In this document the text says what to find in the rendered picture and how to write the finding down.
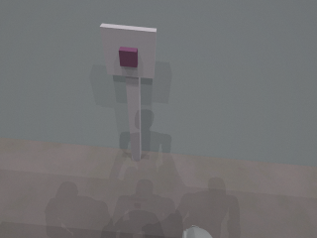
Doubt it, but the button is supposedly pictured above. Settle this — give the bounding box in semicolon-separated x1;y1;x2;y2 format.
119;47;138;67

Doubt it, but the right robot thigh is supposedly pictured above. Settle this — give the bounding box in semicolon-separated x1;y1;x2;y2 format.
182;227;212;238

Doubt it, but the panel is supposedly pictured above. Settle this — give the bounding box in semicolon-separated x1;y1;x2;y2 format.
100;23;157;161

